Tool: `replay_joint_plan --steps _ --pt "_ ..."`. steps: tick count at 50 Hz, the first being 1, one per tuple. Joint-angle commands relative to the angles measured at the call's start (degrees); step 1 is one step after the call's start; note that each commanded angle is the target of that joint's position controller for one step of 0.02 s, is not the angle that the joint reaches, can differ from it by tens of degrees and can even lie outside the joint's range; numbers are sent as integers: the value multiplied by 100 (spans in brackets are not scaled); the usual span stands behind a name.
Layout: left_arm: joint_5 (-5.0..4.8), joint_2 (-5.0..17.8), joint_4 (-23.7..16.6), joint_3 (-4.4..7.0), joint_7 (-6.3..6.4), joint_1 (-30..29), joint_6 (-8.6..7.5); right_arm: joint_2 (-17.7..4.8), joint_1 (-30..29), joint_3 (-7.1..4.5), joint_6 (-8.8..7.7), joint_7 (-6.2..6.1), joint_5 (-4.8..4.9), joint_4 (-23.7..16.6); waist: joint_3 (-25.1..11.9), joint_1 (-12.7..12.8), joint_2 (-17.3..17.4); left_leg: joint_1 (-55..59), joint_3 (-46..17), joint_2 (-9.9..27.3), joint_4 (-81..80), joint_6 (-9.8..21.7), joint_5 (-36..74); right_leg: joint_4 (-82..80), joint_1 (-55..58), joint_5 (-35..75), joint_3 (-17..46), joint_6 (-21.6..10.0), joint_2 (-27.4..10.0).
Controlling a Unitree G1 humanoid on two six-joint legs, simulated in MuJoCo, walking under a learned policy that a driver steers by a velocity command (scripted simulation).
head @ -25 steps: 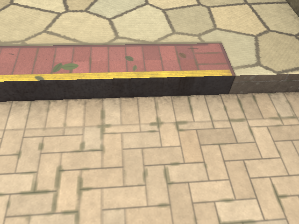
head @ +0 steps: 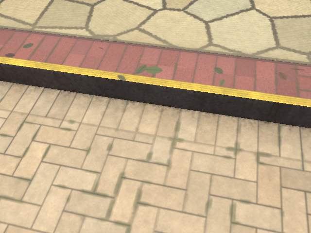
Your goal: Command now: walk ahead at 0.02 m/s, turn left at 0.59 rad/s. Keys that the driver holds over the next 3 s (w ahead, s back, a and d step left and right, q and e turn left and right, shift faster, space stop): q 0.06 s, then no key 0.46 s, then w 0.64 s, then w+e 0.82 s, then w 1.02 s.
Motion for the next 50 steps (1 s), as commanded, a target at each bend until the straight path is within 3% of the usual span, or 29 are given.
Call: replay_joint_plan --steps 1,5,9,11,13,14,15,16,17,18,20,23,26,28,30,32,34,35,36,37,38,40,41,43,46,50 --pt "37 725 -353 164 57 -112 24 -235 493 -75 58 16 36 -342 -589 -57 -887 -315 263 395 89 -155 467 -1005 743 787 961 -1140 -1354" --pt "-12 934 -266 239 99 169 76 -102 55 34 -5 50 -35 -684 -824 154 -851 -205 312 644 -935 -128 494 -991 1158 1111 823 -1383 -1682" --pt "-95 1108 -249 283 -1 132 123 -157 56 77 -27 137 -50 -747 -875 167 -1028 580 579 568 -2057 72 547 -905 975 851 625 -1327 -1702" --pt "-172 1126 -201 273 -38 150 146 -169 162 70 -26 182 -56 -735 -841 78 -1045 957 674 483 -2893 243 839 -679 967 732 633 -1208 -1713" --pt "-262 946 -86 209 -56 297 182 -199 496 32 -37 221 -84 -578 -831 -94 -958 1841 868 239 -4238 520 1605 -158 641 540 411 -801 -1461" --pt "-209 689 -6 127 -95 535 168 -410 575 -18 -31 201 -126 -620 -889 -63 -524 2478 202 713 -4612 726 2141 425 103 -213 138 -314 -1162" --pt "100 198 -170 -38 -192 635 130 -897 437 -85 5 116 -169 -814 -937 241 1155 2959 -1470 2182 -4635 1234 3777 1841 -985 -2328 -517 318 -500" --pt "10 594 -308 116 -115 146 129 -867 398 -59 -95 170 -326 -853 -733 -103 1261 1859 -1863 2636 -5003 2056 3443 2591 -1179 -2979 60 402 -354" --pt "-109 889 -268 216 -69 86 176 -669 147 -4 -216 220 -365 -858 -478 -28 845 1602 -1514 2278 -5124 1999 2941 3109 -1108 -2648 272 399 -435" --pt "-129 864 -132 249 -45 280 234 -495 -138 39 -314 241 -297 -809 -391 129 734 1553 -1113 1939 -5102 1729 2772 3256 -1114 -2228 342 407 -450" --pt "-52 792 127 283 7 620 328 -276 -459 118 -413 239 -192 -782 -421 278 597 1535 -655 1642 -5020 1499 3360 3446 -895 -1625 409 533 -482" --pt "-107 534 183 212 -9 662 304 -42 -416 191 -436 208 -203 -643 -587 279 528 1776 -296 1439 -4841 1475 3959 2816 -497 -1316 375 649 -492" --pt "-111 432 90 128 -26 333 283 -154 -218 153 -374 176 -191 -488 -588 29 570 2017 -461 1510 -4701 1587 3838 1822 -148 -1584 264 658 -429" --pt "-148 495 120 113 -62 371 265 -235 -42 120 -334 169 -139 -355 -584 -83 585 2012 -771 1526 -4990 1656 1796 1247 66 -1626 96 571 -326" --pt "-192 620 137 137 -90 365 185 -555 40 19 -295 151 -20 -266 -172 -111 635 1738 -1234 1583 -5349 1669 -315 778 111 -1524 -180 345 -118" --pt "-188 565 268 126 -114 631 53 -520 -9 25 -319 130 18 -226 21 58 486 1377 -1386 1537 -5369 1558 -912 163 623 -1414 -162 -5 -98" --pt "-179 678 550 162 -136 1388 -96 -138 -489 118 -445 159 -18 -385 -146 426 143 604 -857 1140 -4626 1245 -248 -28 1613 -1391 438 -478 -546" --pt "-196 971 747 267 -163 1828 -165 156 -862 178 -547 186 -31 -604 -111 537 -786 -74 224 369 -3513 862 -37 -444 1892 -2211 1284 -820 -1018" --pt "-202 1251 741 345 -192 2012 -228 103 -997 164 -659 213 2 -735 69 602 -1598 -948 770 43 -2441 634 130 -1212 2301 -2475 2754 -1284 -1898" --pt "-113 1152 693 330 -172 2010 -280 -207 -1200 70 -726 230 83 -799 390 718 -1533 -1777 480 266 -1552 601 -512 -1498 2484 -2076 3427 -1586 -2393" --pt "-93 1006 622 288 -156 1884 -341 -267 -1044 29 -757 262 129 -742 415 562 -1120 -2172 247 488 -950 627 -412 -1439 2696 -1799 3290 -1559 -2355" --pt "-180 862 548 246 -174 1753 -367 -179 -916 43 -762 337 66 -667 299 445 -743 -2583 224 768 -781 643 413 -1471 3041 -1269 2595 -1283 -2070" --pt "-181 768 525 213 -183 1687 -337 -163 -986 39 -762 373 25 -673 265 434 -700 -2399 308 854 -994 598 773 -1565 2910 -875 2170 -1130 -1880" --pt "-165 705 489 185 -190 1611 -255 79 -1086 114 -766 455 -10 -689 211 441 -786 -1703 632 782 -1599 449 1385 -1673 2366 -188 1388 -946 -1457" --pt "-173 942 450 230 -176 1686 -212 252 -1348 202 -766 526 19 -774 242 540 -877 -605 889 612 -2674 372 2094 -1695 1583 142 741 -791 -1170" --pt "-283 1197 484 307 -192 1808 -225 -99 -1401 125 -739 528 74 -900 372 432 -978 -32 807 581 -3325 551 2190 -1624 1583 90 862 -744 -1563"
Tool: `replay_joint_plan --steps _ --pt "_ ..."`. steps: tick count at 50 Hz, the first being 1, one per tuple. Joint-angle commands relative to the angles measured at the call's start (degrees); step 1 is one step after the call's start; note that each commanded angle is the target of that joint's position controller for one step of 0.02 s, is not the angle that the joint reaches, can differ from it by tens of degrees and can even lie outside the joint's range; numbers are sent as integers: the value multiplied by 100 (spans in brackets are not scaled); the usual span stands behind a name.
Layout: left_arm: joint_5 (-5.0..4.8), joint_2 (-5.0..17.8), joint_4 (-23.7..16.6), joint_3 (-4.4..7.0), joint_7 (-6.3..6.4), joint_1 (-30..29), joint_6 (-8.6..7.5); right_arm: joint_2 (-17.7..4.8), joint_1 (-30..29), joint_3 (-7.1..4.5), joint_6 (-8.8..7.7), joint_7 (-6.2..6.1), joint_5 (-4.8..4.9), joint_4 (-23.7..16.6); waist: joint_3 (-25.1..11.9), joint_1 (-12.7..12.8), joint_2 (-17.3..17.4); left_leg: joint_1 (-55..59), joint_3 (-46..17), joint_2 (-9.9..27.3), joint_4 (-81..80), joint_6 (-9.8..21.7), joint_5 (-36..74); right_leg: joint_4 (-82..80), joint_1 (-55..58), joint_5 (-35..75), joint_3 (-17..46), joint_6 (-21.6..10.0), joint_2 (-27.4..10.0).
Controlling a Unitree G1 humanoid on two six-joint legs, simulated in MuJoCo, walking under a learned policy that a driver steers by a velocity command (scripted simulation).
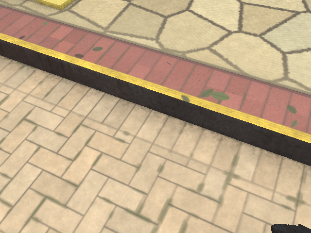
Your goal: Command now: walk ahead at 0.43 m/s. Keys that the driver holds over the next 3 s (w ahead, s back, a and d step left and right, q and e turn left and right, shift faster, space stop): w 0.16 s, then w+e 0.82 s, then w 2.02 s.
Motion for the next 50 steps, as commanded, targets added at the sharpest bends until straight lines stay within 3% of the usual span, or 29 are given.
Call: replay_joint_plan --steps 1,2,3,4,5,6,7,8,9,10,12,16,19,22,27,30,31,32,33,34,35,36,37,38,40,42,44,47,50 --pt "-66 1190 -347 274 15 -284 -66 -489 -459 -113 -100 1 28 -565 436 -344 -912 672 163 -182 -419 178 131 -353 -768 1770 719 -1011 -1350" --pt "-57 1221 -359 279 18 -364 -50 -623 -82 -191 -93 -29 6 -465 230 -612 -878 1224 258 -314 -529 289 101 135 -781 2638 555 -905 -1267" --pt "-25 1110 -353 244 20 -339 -36 -834 695 -322 -75 -78 0 -216 -243 -983 -729 2209 359 -468 -583 434 23 1133 -934 3488 266 -768 -1012" --pt "63 874 -425 153 33 -360 -42 -1094 1705 -442 -54 -146 -13 16 -898 -1445 -435 3662 -131 -23 -473 661 -102 2623 -1792 3181 16 -546 -737" --pt "71 136 -653 -70 23 196 -118 -1817 2342 -561 -39 -168 -181 112 -1872 -1255 1416 5380 -3072 1660 -1273 1580 -1637 5149 -3671 336 -121 -133 203" --pt "-44 451 -582 -6 10 80 -251 -1378 2321 -422 -85 -123 -137 131 -2071 -1265 1404 5144 -4736 1935 -2402 1700 -2517 6063 -4271 -1184 788 -210 323" --pt "-194 895 -736 130 -23 -398 -297 -1083 1778 -298 -121 -96 -101 95 -1083 -1110 1011 4424 -3919 1831 -2429 1410 -2615 6362 -4802 -797 725 -344 -45" --pt "-162 894 -821 119 -15 -754 -305 -886 1341 -233 -124 -79 -89 42 -608 -945 558 3651 -3117 1605 -2427 1258 -2025 6177 -4712 -266 547 -430 -347" --pt "-61 796 -796 124 -1 -819 -271 -705 1001 -183 -128 -59 -112 29 -333 -755 290 3025 -2421 1335 -2519 1143 -1407 5856 -4493 170 509 -421 -552" --pt "-29 731 -735 149 3 -670 -190 -591 784 -158 -166 -53 -159 25 -251 -553 438 2576 -1894 1113 -2678 1037 -989 5600 -4116 478 556 -409 -731" --pt "-47 560 -611 139 2 -471 -22 -517 701 -164 -271 -61 -174 137 -208 -417 473 2194 -1273 968 -2946 1046 -422 5471 -3785 771 535 -327 -757" --pt "-31 501 -790 172 48 -996 81 -615 1003 -216 -342 -153 -240 431 176 -521 172 2337 -518 991 -3143 1054 333 4787 -4518 1517 904 -181 -568" --pt "4 476 -917 178 -19 -1357 23 -674 1018 -214 -317 -224 -221 514 244 -602 136 2598 -31 943 -3191 936 625 3797 -4615 2361 849 -145 -409" --pt "33 340 -1126 106 -132 -1921 -4 -787 1174 -231 -279 -285 -192 628 415 -844 42 2869 362 997 -3258 846 815 2991 -4563 2746 449 -172 -381" --pt "8 231 -1641 33 -349 -2640 -28 -902 1552 -268 -74 -319 -112 848 591 -1102 13 3967 705 1272 -2755 760 1669 2264 -4929 2097 -12 -397 -315" --pt "-18 440 -1828 124 -420 -2401 1 -1166 1411 -331 62 -381 -83 788 157 -788 343 4194 961 1282 -1770 578 4401 2162 -4035 1204 -547 -708 148" --pt "-27 627 -1767 221 -411 -1912 21 -1253 1354 -353 110 -414 -88 747 -191 -500 475 4165 1026 1243 -1030 518 5315 2184 -3366 941 -678 -854 391" --pt "-43 917 -1604 377 -362 -1067 28 -1294 1245 -352 145 -443 -67 709 -659 -11 449 3773 1125 1092 97 378 5400 1852 -2162 1120 -660 -1063 612" --pt "-21 1333 -1385 569 -245 -84 77 -1203 1218 -293 98 -467 -96 605 -1203 463 80 2459 1104 858 1715 157 4028 1674 -315 1246 140 -1349 265" --pt "-14 1963 -1374 666 -176 -32 57 -194 1841 22 -80 -326 -285 301 -1713 -244 -1588 -382 724 -324 3901 -216 -1983 1488 1931 697 3325 -2428 -1363" --pt "43 1528 -1487 546 -164 203 -12 -581 1334 1 -365 -215 -77 224 -2564 145 -1080 -1171 -676 -617 4716 -154 -2632 503 2439 -50 5050 -2792 -1800" --pt "88 1218 -1448 462 -159 0 -61 -894 647 -79 -490 -159 128 8 -1703 266 -761 -1622 -819 -262 4542 -3 -2002 316 1910 307 4118 -2379 -1596" --pt "436 1235 -1169 468 -90 -302 83 -614 714 36 -328 -170 -292 149 -816 -152 95 -1130 -461 144 3788 14 -1154 431 542 1798 2980 -2024 -1440" --pt "393 1035 -1226 405 -88 -548 107 -570 752 41 -211 -191 -421 153 -425 -386 265 -626 -377 246 3351 -64 -1106 404 -296 2866 2459 -1816 -1142" --pt "207 839 -1252 298 -114 -808 84 -597 1150 55 83 -172 -543 193 -479 -709 -56 180 -312 277 3023 -250 -1245 276 -1159 3632 1807 -1743 -768" --pt "172 973 -1179 321 -132 -808 17 -539 1198 79 192 -145 -488 154 -454 -807 -286 371 -184 258 2584 -365 -1181 147 -1605 3722 1535 -1766 -577" --pt "193 1096 -1106 356 -125 -687 19 -509 811 109 212 -132 -459 16 -257 -701 -418 207 -108 256 1949 -436 -771 -60 -1758 2957 1522 -1721 -459" --pt "178 1096 -1013 377 -131 -463 47 -472 90 154 194 -115 -415 -175 -38 -388 -576 85 -122 190 864 -459 35 -148 -1635 1976 1609 -1545 -312" --pt "232 1116 -955 393 -118 -292 50 -496 -267 168 125 -100 -348 -249 -47 -196 -607 270 -99 -4 56 -438 314 111 -1317 2141 1711 -1413 -350"
Over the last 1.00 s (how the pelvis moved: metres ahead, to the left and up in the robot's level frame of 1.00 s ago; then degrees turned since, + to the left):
0.12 0.09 0.00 7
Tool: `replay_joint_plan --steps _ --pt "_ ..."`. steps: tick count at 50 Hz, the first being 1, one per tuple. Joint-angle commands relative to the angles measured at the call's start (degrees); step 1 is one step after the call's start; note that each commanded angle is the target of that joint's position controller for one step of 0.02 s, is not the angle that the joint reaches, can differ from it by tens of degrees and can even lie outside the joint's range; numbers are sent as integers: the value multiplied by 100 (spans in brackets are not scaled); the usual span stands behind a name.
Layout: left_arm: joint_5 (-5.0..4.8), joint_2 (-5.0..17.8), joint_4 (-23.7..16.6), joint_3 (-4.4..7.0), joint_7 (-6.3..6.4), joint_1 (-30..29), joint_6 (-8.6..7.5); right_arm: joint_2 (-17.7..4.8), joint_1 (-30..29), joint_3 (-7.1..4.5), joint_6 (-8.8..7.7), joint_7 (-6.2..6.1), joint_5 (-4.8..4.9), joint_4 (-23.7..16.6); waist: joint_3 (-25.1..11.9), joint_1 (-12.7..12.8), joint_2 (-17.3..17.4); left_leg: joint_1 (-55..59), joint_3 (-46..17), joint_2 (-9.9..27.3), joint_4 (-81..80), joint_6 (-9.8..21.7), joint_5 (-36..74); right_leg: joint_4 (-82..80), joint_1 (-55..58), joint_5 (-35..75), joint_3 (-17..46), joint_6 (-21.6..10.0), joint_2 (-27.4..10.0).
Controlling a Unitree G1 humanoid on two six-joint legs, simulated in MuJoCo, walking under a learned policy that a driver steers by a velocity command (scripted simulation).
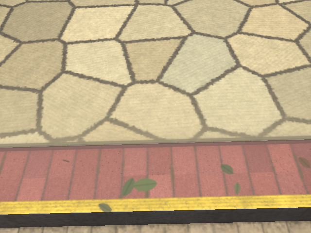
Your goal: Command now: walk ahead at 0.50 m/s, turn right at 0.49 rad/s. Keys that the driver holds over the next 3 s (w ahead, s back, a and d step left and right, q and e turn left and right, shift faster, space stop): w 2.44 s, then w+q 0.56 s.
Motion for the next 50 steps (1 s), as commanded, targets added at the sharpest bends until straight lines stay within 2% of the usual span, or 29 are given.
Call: replay_joint_plan --steps 1,4,5,6,7,8,9,10,12,15,21,22,24,26,27,28,29,30,31,32,33,35,37,39,42,45,47,49,50 --pt "48 913 -292 226 41 53 -94 -453 -454 -98 -145 -15 45 -458 -237 49 -745 746 270 -336 -678 41 369 -304 -184 1826 964 -699 -1348" --pt "49 922 -241 200 80 -31 -131 -627 3 -179 -241 -68 18 -350 -345 -180 -752 1573 281 -462 -1160 259 54 171 -61 2092 1225 -429 -1532" --pt "28 883 -209 170 92 -98 -149 -670 487 -219 -294 -106 -3 -190 -442 -442 -615 2163 353 -563 -1578 360 14 691 -91 2372 1130 -321 -1353" --pt "9 667 -200 87 82 -104 -191 -862 1049 -290 -379 -170 -69 -52 -780 -704 -282 2955 3 -202 -1796 526 -97 1678 -270 2361 871 -176 -1005" --pt "-92 305 -407 -37 86 -52 -231 -1323 1710 -367 -401 -238 -165 -67 -1381 -910 544 3971 -1598 1062 -2240 884 -763 3166 -1045 1108 299 40 -523" --pt "-96 245 -435 -51 100 549 -205 -1811 1777 -556 -288 -204 -107 139 -1388 -544 1838 4370 -3637 1795 -2935 1448 -761 4072 -2334 -1608 -184 160 90" --pt "65 566 -200 -27 146 408 -83 -1170 1421 -439 -231 -137 -10 58 -869 -413 614 3916 -3456 1665 -2878 1448 -1584 4575 -2629 -1444 119 87 -345" --pt "107 571 -187 -30 93 17 -57 -740 1090 -335 -230 -99 47 -12 -471 -436 78 3425 -2675 1336 -2936 1353 -1501 4540 -2581 -1022 112 114 -485" --pt "151 419 -260 -78 26 -406 -15 -494 940 -246 -268 -112 60 65 -202 -390 238 3042 -1532 885 -3105 1185 -67 4185 -2465 -675 -80 204 -721" --pt "210 302 -193 -139 -1 -391 27 -562 1218 -272 -414 -89 98 291 -465 -316 315 3054 -734 653 -2940 1223 1902 4151 -2240 -399 -285 330 -681" --pt "149 -62 -439 -388 -40 -1480 18 -611 1294 -280 -365 -92 139 469 -333 -477 456 2854 -52 478 -2865 1270 2908 2439 -1908 -65 -1034 471 -820" --pt "123 -138 -357 -426 3 -1302 35 -613 1473 -290 -340 -89 119 562 -509 -479 689 2765 37 505 -2757 1325 2934 2428 -1493 -36 -1197 412 -719" --pt "108 -67 -377 -434 84 -1352 27 -624 1557 -286 -290 -94 145 647 -442 -456 587 2725 -71 629 -2539 1375 3269 2199 -1236 -30 -1277 260 -615" --pt "130 -26 -224 -399 142 -947 -18 -717 1456 -304 -264 -111 199 671 -523 -217 429 2817 -30 594 -1820 1352 4212 1613 -725 37 -1339 81 -410" --pt "149 -25 -34 -354 190 -296 -64 -745 1234 -311 -227 -134 280 636 -704 181 233 2726 128 424 -967 1271 4387 823 -67 457 -1328 -26 -389" --pt "190 184 195 -259 232 297 -96 -656 1100 -291 -242 -135 353 559 -959 420 -4 2124 222 196 9 1078 3389 382 893 754 -950 -87 -656" --pt "280 863 249 -114 277 802 -130 -100 928 -145 -246 -90 336 276 -1076 501 -1252 820 553 -395 1819 755 209 -339 1616 1110 1233 -320 -2335" --pt "156 1247 299 10 231 798 -64 59 1603 -131 -137 -149 170 361 -924 -28 -1229 -141 303 -811 3118 642 -1936 -275 1646 2214 2279 -805 -3036" --pt "-1 1141 275 95 219 578 36 -147 1723 -163 -50 -147 3 457 -770 56 -1000 -763 240 -643 3990 637 -2037 -643 1202 -648 2495 -1400 -3159" --pt "-11 596 209 -44 173 125 49 -272 1152 -216 -37 -117 -85 360 56 1 -690 -1457 238 -451 4721 629 -1756 -969 639 -2431 2253 -1323 -2747" --pt "20 270 282 -162 142 -66 35 -185 883 -233 -39 -66 -62 234 417 -165 -796 -1883 261 -384 5159 647 -1589 -1110 213 -2844 1895 -1099 -2395" --pt "72 -122 584 -297 140 251 -86 261 553 -100 40 -39 2 -1 480 -264 -791 -2677 366 -315 6630 696 -1509 -1050 -130 -2265 1368 -950 -2149" --pt "96 -61 959 -302 108 672 -209 711 38 80 126 -209 75 -378 351 -305 -591 -3699 363 -444 8247 837 -1799 -864 -151 -1651 1055 -889 -2215" --pt "107 -70 1196 -366 62 790 -303 945 -521 223 141 -314 106 -780 449 -369 -595 -4498 218 -531 8969 938 -1974 -834 -326 -1293 876 -777 -2235" --pt "-29 -131 1453 -489 81 699 -322 950 -1221 401 163 -311 111 -1386 641 -600 -335 -4288 532 -322 7351 872 -1824 -1260 -1111 -1671 242 -394 -1801" --pt "-152 68 1548 -470 450 954 -214 885 -1508 483 275 -172 57 -1690 233 -428 -559 -2915 1083 -136 5507 762 -1653 -2314 -809 379 114 -802 -1839" --pt "-210 58 1486 -459 491 1184 -183 902 -1193 481 280 -96 122 -1426 -217 -316 -398 -1691 1358 -208 4012 933 -1915 -2186 105 2719 -547 -802 -1778" --pt "-152 345 1306 -410 432 1198 -189 703 -518 374 257 -114 248 -1077 -1034 -666 -817 101 1814 -936 3182 1056 -2223 -947 476 8114 -876 -798 -1970" --pt "-47 598 1262 -308 392 1189 -161 562 199 262 232 -113 243 -837 -1532 -982 -1146 488 1661 -1132 2871 1129 -2480 54 1131 9290 -803 -738 -2193"
Over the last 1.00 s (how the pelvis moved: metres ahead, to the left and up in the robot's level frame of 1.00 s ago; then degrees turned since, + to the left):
0.53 -0.04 0.01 -24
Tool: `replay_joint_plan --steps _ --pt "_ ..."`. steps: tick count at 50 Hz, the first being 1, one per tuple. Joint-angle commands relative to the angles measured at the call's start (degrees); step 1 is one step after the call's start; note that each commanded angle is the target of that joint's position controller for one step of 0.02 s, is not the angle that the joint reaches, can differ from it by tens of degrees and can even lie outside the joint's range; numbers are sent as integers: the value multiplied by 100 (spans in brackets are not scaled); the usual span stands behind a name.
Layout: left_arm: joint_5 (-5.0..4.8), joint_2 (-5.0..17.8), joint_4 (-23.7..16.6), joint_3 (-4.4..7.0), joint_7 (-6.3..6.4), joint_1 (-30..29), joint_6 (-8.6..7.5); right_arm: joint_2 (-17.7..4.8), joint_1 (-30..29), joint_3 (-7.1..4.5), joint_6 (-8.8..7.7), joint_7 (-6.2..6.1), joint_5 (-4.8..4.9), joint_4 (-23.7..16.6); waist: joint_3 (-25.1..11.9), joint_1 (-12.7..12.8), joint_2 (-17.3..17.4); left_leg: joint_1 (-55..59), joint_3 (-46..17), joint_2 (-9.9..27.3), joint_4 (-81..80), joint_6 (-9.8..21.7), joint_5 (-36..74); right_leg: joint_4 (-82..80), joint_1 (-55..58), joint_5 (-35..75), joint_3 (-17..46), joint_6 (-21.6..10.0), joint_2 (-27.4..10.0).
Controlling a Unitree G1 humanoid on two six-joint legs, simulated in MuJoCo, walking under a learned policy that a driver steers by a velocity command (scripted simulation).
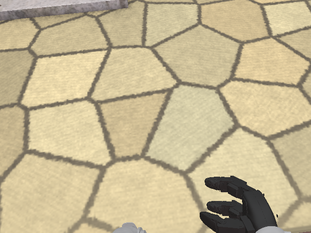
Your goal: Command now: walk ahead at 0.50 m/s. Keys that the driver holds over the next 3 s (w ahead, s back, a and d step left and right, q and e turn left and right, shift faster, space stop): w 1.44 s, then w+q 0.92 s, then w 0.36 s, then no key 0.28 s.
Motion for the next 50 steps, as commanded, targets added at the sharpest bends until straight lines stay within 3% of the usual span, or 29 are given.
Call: replay_joint_plan --steps 1,2,3,4,5,6,7,8,9,10,11,13,15,16,17,20,22,27,30,31,32,33,34,35,36,38,40,44,50 --pt "34 1638 -410 420 -80 -58 -66 -831 1993 -414 -109 12 -3 316 -1782 -1267 -1111 3603 -184 -712 -1418 349 -290 2775 83 9435 42 -744 -1436" --pt "-74 1500 -612 464 -162 -144 -172 -1254 2687 -620 -197 -21 -102 566 -2228 -1519 -754 4813 -2014 91 -2292 764 -1090 4471 -1055 8290 -15 -557 -1125" --pt "-54 1190 -974 509 -419 -456 -265 -2029 3332 -869 -102 -109 -152 942 -2260 -1653 1000 5619 -5530 1270 -4880 1444 -2303 6857 -3006 3337 177 -297 185" --pt "666 1101 -670 588 -1059 -775 -131 -1895 4329 -645 -96 197 -719 1174 -761 -2067 1742 4889 -7400 1216 -5973 1344 -2197 10427 -5478 1366 2748 -578 1229" --pt "427 921 -911 660 -1070 -794 -224 -1877 3505 -739 -228 390 -544 1444 273 -1147 985 4010 -6385 1425 -5855 795 -2201 11221 -6543 1633 2996 -734 1084" --pt "381 662 -1024 500 -885 -834 -272 -1432 2702 -717 -388 531 -323 1743 291 -669 -135 3571 -5482 1350 -5576 1023 -1212 11536 -6449 1644 2658 -869 962" --pt "425 299 -1384 303 -753 -1043 -263 -941 2084 -633 -580 559 -275 2035 67 -197 -633 3367 -4580 1344 -5553 1037 -602 11573 -6544 1343 2432 -988 787" --pt "427 192 -1451 193 -686 -1015 -145 -366 1512 -471 -663 520 -355 2207 -100 122 -767 3167 -3968 1266 -5606 835 -483 11574 -6725 1454 2351 -1072 561" --pt "450 281 -1440 126 -625 -845 5 -158 1217 -359 -731 486 -494 2295 -165 475 -643 2817 -3378 1121 -5728 470 -134 11241 -6723 1781 2165 -1007 244" --pt "394 285 -1445 113 -607 -829 73 -166 976 -349 -838 449 -461 2335 -65 627 -508 2517 -2647 845 -5861 237 240 10749 -6600 1715 1953 -942 109" --pt "294 485 -1606 187 -633 -1078 32 -391 799 -425 -940 451 -441 2231 -85 666 -464 2069 -1729 534 -6080 -2 672 9556 -5816 1678 1416 -802 -73" --pt "300 817 -1898 312 -709 -1838 -149 -706 1162 -437 -1095 309 -457 2244 -360 410 359 1924 -950 5 -6276 -206 1691 8817 -4950 1658 702 -436 -171" --pt "324 901 -2015 353 -706 -2549 -275 -1067 2594 -504 -1087 171 -504 2514 -388 -307 655 3718 -1036 170 -6158 -291 2929 7895 -5776 1451 704 21 -115" --pt "249 846 -2096 360 -649 -2897 -277 -1219 3288 -553 -1052 165 -517 2668 -356 -589 724 4927 -1342 402 -6057 -235 3784 7351 -6461 1280 744 193 -26" --pt "229 729 -2170 340 -591 -3121 -236 -1268 3588 -571 -1021 225 -517 2695 -372 -649 660 5688 -1506 582 -6030 -121 4370 6764 -6759 1312 699 301 -66" --pt "346 496 -2294 322 -636 -3504 -16 -1195 3457 -569 -946 439 -292 2553 -165 -518 668 5881 -1459 845 -6569 261 4449 5195 -6105 1875 385 346 -234" --pt "386 450 -2393 333 -689 -3905 83 -1187 3619 -566 -911 499 -272 2652 159 -551 608 6062 -1443 1015 -6820 318 4528 4375 -5867 1917 258 228 -225" --pt "225 635 -2610 484 -657 -4502 103 -1482 4006 -665 -854 423 -220 2969 207 -402 664 6943 -1231 1115 -6561 1 6660 2837 -4700 1064 -198 -4 215" --pt "112 986 -2244 656 -487 -3258 23 -1910 3512 -819 -807 345 -324 2893 -370 243 637 6612 -1039 1111 -5359 -382 8594 2686 -2657 1357 -153 -346 383" --pt "96 1123 -1856 710 -385 -1999 -5 -1695 3382 -762 -826 316 -375 2765 -1306 545 378 5563 -1082 898 -4252 -579 7808 3379 -481 1685 194 -703 110" --pt "115 1331 -1543 712 -381 -977 -78 -998 4594 -532 -863 242 -462 2720 -2797 331 -844 3144 -1164 127 -2427 -1047 4843 3555 2976 2382 1770 -1949 -1046" --pt "299 1141 -1053 700 -348 403 -16 -1194 3778 -584 -816 441 -329 2645 -2827 981 -1103 1991 -1306 -915 -437 -1129 -196 2164 3406 1741 3752 -2286 -1843" --pt "420 1322 -832 816 -253 381 -137 -1330 2743 -719 -786 509 -99 2272 -1500 1020 -618 1155 -1895 -565 445 -648 243 1716 2271 764 3450 -1597 -1618" --pt "354 1411 -952 876 -233 -619 -218 -1445 2221 -759 -851 417 -142 2144 -281 667 -525 894 -1895 -68 419 -438 681 1415 603 627 2771 -1341 -1492" --pt "-62 960 -1398 608 -253 -1883 -220 -1495 1769 -818 -982 115 496 1667 -291 14 -188 1540 -1722 -25 477 -384 1036 1043 -516 1592 2683 -1349 -1641" --pt "7 524 -1364 415 -332 -2215 -302 -1354 2324 -828 -901 -43 382 1760 -543 -520 28 2217 -1722 395 180 -320 1346 735 -1364 1572 1869 -1164 -1278" --pt "33 643 -1285 415 -394 -2229 -294 -1121 2521 -828 -752 -92 288 1780 -282 -697 -60 2020 -1612 604 -259 -374 1416 522 -1882 1245 1453 -1092 -1083" --pt "72 1021 -1053 455 -279 -1575 -307 -1163 1447 -802 -666 -121 69 1354 46 -456 14 2015 -1276 698 -2236 -598 2925 378 -2516 1824 763 -947 -672" --pt "-120 1260 -746 521 -175 -632 -191 -1209 -62 -752 -667 -6 209 962 188 160 -143 2123 -1151 312 -4630 -642 3606 568 -959 1535 836 -744 -926"
Over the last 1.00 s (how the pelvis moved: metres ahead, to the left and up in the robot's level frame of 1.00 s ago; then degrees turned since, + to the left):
0.45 0.03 0.01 -5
